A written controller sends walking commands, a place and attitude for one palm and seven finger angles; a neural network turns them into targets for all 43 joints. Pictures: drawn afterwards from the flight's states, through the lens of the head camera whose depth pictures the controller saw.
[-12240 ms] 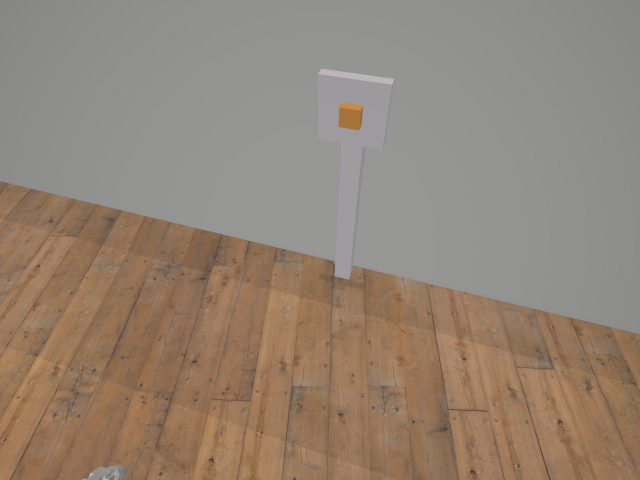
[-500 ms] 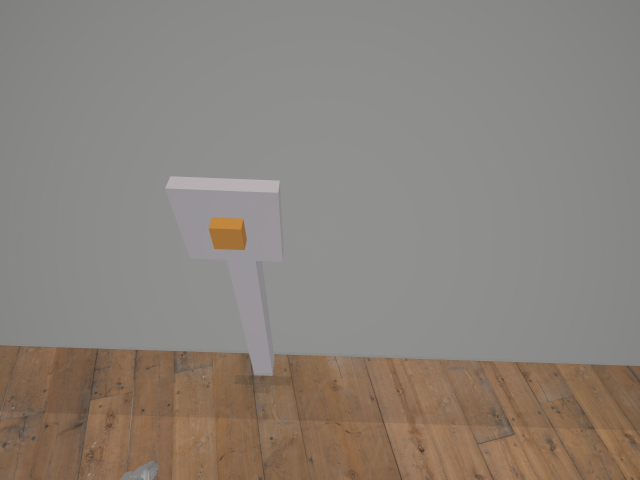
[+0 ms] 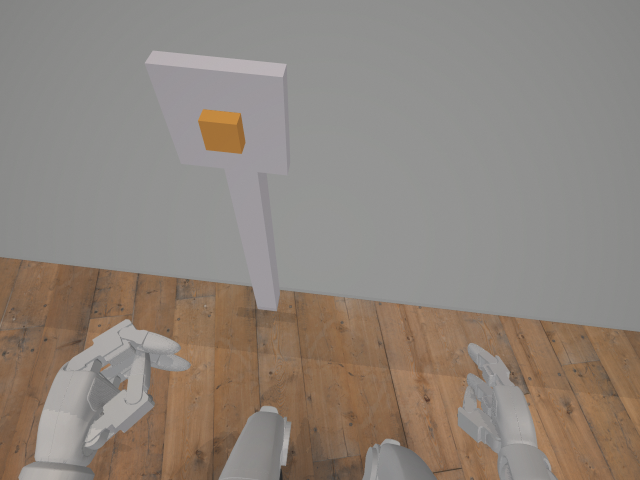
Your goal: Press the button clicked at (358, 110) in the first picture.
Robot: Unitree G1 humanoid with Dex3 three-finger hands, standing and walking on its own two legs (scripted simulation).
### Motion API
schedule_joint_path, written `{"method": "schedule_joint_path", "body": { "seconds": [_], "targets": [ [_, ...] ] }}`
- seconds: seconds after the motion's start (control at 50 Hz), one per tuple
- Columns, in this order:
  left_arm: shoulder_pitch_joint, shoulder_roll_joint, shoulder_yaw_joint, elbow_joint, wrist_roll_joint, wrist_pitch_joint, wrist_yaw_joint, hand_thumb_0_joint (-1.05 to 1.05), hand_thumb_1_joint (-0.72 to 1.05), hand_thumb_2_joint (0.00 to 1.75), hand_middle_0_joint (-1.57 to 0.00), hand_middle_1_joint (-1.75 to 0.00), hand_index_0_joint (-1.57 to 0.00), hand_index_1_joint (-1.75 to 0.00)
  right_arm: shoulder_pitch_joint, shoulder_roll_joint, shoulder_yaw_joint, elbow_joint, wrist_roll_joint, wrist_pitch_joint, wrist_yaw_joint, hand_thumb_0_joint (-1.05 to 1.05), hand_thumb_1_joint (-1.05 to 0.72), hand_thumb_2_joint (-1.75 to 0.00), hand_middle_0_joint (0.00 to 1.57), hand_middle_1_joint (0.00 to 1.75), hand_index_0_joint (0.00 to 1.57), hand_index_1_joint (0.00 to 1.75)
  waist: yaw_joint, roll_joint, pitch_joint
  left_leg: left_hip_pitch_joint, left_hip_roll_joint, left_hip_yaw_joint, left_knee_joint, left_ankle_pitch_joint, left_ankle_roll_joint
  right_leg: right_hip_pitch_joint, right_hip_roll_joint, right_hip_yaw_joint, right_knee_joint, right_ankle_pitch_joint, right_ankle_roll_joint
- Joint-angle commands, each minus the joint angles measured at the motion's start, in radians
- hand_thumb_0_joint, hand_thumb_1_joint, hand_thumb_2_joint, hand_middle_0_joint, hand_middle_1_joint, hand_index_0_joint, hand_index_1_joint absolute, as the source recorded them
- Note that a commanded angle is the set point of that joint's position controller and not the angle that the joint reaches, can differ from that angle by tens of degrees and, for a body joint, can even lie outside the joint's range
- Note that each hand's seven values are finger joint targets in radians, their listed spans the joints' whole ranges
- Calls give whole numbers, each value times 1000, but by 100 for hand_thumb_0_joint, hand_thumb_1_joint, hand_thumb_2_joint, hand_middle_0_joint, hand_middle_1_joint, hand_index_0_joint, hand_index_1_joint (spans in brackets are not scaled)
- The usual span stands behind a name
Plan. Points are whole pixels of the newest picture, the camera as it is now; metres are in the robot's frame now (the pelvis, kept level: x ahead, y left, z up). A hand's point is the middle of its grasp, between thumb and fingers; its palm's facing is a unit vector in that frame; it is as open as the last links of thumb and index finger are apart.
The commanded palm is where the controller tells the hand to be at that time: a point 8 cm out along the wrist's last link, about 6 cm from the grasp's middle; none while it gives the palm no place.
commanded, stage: raise the hand and make a fist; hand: left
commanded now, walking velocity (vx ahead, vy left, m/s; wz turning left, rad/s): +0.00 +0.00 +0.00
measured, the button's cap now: (223, 130) +0.55 +0.22 +0.08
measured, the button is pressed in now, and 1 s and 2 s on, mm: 0 0 0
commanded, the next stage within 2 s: aim a knuckle at the button in 1.40 s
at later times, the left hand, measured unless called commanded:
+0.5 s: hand (139, 369) +0.21 +0.22 +0.06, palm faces +0.02 -1.00 -0.04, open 3.1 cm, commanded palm +0.19 +0.28 +0.07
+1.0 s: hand (120, 336) +0.24 +0.25 +0.07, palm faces +0.00 -1.00 -0.04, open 3.1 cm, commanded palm +0.22 +0.30 +0.08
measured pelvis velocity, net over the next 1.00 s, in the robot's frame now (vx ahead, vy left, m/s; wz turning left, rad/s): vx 0.01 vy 0.04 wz -0.02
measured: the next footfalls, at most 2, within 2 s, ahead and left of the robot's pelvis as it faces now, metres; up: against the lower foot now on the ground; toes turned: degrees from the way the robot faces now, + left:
none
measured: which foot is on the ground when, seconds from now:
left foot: down 0.00-1.00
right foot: down 0.00-1.00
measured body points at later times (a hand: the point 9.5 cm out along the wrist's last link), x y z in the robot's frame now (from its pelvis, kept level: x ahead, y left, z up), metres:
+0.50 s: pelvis +0.00 +0.03 +0.02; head +0.07 +0.04 +0.46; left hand +0.20 +0.27 +0.06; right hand +0.18 -0.23 -0.06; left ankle +0.05 +0.13 -0.62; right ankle +0.01 -0.08 -0.62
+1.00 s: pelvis +0.01 +0.04 +0.02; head +0.09 +0.07 +0.47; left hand +0.23 +0.30 +0.07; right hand +0.19 -0.19 -0.05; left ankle +0.05 +0.13 -0.62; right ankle +0.01 -0.08 -0.62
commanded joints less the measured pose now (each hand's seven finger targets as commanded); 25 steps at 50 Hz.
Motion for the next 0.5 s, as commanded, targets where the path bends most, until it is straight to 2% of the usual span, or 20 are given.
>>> {"method": "schedule_joint_path", "body": {
  "seconds": [0.0, 0.04, 0.08, 0.12, 0.14, 0.18, 0.24, 0.3, 0.34, 0.36, 0.48],
  "targets": [
    [-12, 139, 97, -133, -48, 47, -61, 0, 90, 90, -105, -123, -105, -123, 10, -144, -72, -119, 19, -51, -25, 0, -90, -90, 20, 30, 20, 30, -61, -6, -259, 146, -44, 23, -143, 216, 52, 211, -22, 258, -309, 216, 80],
    [8, 142, 126, -113, -65, 89, -51, 0, 90, 90, -111, -129, -111, -129, -9, -133, -71, -122, 21, -46, -28, 0, -90, -90, 20, 30, 20, 30, -36, -13, -266, 146, -44, 16, -161, 226, 50, 244, -25, 260, -311, 223, 86],
    [19, 140, 135, -174, -65, 86, -21, 0, 90, 90, -116, -135, -116, -135, -1, -125, -72, -126, 19, -49, -24, 0, -90, -90, 20, 30, 20, 30, -24, 7, -294, 183, -44, 18, -188, 254, 49, 262, -30, 244, -303, 269, 85],
    [24, 127, 129, -177, -56, 70, 16, 0, 90, 90, -122, -141, -122, -141, 8, -120, -73, -119, 14, -49, -20, 0, -90, -90, 20, 30, 20, 30, -31, -16, -270, 185, -44, 17, -208, 253, 47, 246, -24, 217, -297, 266, 81],
    [27, 122, 127, -145, -53, 60, 28, 0, 90, 90, -124, -144, -124, -144, 2, -120, -75, -112, 12, -47, -21, 0, -90, -90, 20, 30, 20, 30, -34, -56, -235, 178, -41, 11, -208, 245, 47, 225, -18, 212, -297, 250, 80],
    [13, 109, 106, -144, -42, 27, 42, 0, 90, 90, -130, -150, -130, -150, 12, -125, -76, -111, 9, -48, -18, 0, -90, -90, 20, 30, 20, 30, -45, -36, -210, 167, -44, 18, -214, 209, 45, 191, -19, 209, -302, 185, 76],
    [-15, 109, 79, -123, -30, -10, 48, 0, 90, 90, -130, -150, -130, -150, 16, -142, -76, -112, 10, -52, -20, 0, -90, -90, 20, 30, 20, 30, -58, -36, -159, 161, -45, 20, -217, 162, 49, 132, -12, 204, -314, 74, 64],
    [-8, 113, 69, -154, -24, -33, 51, 0, 90, 90, -130, -150, -130, -150, 33, -151, -76, -124, 11, -58, -20, 0, -90, -90, 20, 30, 20, 30, -51, 18, -192, 214, -47, 21, -247, 163, 50, 125, -7, 178, -301, 83, 53],
    [-23, 129, 79, -153, -24, -29, 54, 0, 90, 90, -130, -150, -130, -150, 40, -158, -76, -125, 10, -53, -21, 0, -90, -90, 20, 30, 20, 30, -55, 2, -198, 221, -46, 16, -251, 171, 52, 125, 0, 164, -293, 106, 52],
    [-24, 124, 75, -174, -22, -34, 56, 0, 90, 90, -130, -150, -130, -150, 43, -159, -76, -127, 10, -53, -20, 0, -90, -90, 20, 30, 20, 30, -50, 29, -218, 246, -47, 16, -260, 184, 51, 128, 1, 151, -283, 130, 49],
    [-35, 111, 51, -186, -6, -10, 79, 0, 90, 90, -130, -150, -130, -150, 46, -166, -68, -142, 7, -36, -14, 0, -90, -90, 20, 30, 20, 30, -63, 63, -191, 292, -44, 0, -299, 170, 46, 102, 11, 104, -272, 158, 46]
  ]
}}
